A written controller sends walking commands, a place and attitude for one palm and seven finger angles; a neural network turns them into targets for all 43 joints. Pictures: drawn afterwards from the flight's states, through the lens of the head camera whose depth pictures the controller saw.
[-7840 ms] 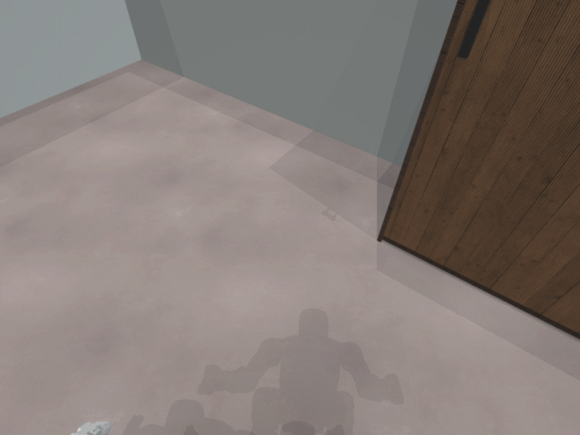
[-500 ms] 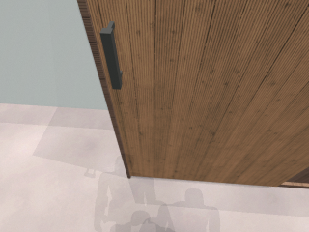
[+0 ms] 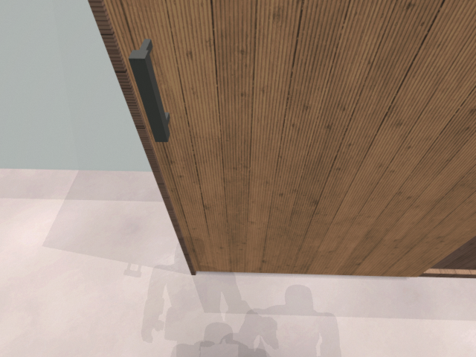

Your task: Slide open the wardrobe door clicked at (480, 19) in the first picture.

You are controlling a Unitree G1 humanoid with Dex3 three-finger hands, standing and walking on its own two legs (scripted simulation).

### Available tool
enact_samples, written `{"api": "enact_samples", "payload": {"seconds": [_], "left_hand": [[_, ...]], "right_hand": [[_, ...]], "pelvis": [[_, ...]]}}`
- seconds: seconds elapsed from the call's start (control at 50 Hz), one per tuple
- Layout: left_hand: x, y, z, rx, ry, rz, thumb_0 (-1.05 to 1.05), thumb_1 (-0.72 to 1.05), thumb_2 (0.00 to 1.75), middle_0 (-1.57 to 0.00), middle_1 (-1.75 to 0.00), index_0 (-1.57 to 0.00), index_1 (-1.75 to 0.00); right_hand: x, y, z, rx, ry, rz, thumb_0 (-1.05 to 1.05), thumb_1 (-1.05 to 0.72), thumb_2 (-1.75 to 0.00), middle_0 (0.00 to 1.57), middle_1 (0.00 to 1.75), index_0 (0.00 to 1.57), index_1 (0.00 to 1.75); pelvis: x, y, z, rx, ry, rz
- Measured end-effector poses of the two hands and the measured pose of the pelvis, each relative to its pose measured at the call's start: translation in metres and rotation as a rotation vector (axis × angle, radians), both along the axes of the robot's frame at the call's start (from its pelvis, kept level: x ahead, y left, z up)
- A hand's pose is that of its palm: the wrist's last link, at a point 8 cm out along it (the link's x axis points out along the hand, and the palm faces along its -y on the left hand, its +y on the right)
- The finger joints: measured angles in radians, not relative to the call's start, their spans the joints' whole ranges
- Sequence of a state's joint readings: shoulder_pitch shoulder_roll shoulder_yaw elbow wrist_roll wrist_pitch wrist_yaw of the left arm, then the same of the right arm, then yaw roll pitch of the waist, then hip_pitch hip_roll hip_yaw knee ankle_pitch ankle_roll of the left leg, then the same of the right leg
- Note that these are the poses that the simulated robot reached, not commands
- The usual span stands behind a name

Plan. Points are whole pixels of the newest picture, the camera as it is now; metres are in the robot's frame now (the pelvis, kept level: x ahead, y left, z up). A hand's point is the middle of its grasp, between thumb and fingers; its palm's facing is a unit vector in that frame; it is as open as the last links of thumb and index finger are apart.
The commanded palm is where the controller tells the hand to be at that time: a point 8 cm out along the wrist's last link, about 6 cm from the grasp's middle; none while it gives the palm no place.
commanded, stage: come to a stop and stand still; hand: left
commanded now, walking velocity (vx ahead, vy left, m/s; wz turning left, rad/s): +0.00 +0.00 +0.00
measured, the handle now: (155, 93) +0.48 +0.17 +0.18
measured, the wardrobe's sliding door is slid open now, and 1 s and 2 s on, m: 0.00 0.00 0.00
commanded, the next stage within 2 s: look again from close up in 1.36 s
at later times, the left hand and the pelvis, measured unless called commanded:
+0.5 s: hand out of the picture -0.04 +0.15 -0.17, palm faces +0.06 -0.98 -0.17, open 7.3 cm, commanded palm none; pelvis -0.03 -0.02 +0.01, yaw +1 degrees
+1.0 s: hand out of the picture -0.03 +0.22 -0.17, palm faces +0.05 -0.98 -0.20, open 7.3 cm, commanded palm none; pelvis -0.04 +0.04 +0.00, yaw +1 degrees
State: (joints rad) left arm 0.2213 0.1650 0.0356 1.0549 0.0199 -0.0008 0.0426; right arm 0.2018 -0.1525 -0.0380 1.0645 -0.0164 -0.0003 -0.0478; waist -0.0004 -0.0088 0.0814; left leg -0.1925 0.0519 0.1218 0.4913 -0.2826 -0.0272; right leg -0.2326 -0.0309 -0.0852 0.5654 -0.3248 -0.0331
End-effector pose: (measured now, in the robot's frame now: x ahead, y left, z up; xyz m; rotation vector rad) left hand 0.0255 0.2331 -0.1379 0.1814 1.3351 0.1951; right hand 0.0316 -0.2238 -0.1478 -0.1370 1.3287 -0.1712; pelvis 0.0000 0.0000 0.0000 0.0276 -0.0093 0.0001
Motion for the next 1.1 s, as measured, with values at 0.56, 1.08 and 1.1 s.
{"api": "enact_samples", "payload": {"seconds": [0.56, 1.08, 1.1], "left_hand": [[-0.085, -0.043, -0.002, -0.094, 0.111, 0.055, 0.00, 0.91, 0.90, -0.20, -0.30, -0.20, -0.30], [-0.069, 0.043, -0.002, -0.027, -0.033, 0.006, 0.01, 0.91, 0.90, -0.20, -0.30, -0.20, -0.30], [-0.071, 0.045, -0.002, -0.026, -0.031, 0.006, 0.01, 0.91, 0.90, -0.19, -0.30, -0.20, -0.30]], "right_hand": [[-0.104, 0.015, 0.007, 0.075, 0.189, -0.002, 0.00, -0.91, -0.90, 0.20, 0.30, 0.20, 0.30], [-0.067, 0.046, 0.012, 0.004, -0.041, 0.033, 0.01, -0.92, -0.90, 0.20, 0.30, 0.20, 0.30], [-0.067, 0.047, 0.012, 0.005, -0.038, 0.035, 0.01, -0.92, -0.90, 0.20, 0.30, 0.20, 0.30]], "pelvis": [[-0.026, -0.015, 0.008, -0.021, -0.013, 0.020], [-0.046, 0.045, 0.003, -0.029, -0.028, 0.016], [-0.047, 0.047, 0.003, -0.029, -0.028, 0.016]]}}
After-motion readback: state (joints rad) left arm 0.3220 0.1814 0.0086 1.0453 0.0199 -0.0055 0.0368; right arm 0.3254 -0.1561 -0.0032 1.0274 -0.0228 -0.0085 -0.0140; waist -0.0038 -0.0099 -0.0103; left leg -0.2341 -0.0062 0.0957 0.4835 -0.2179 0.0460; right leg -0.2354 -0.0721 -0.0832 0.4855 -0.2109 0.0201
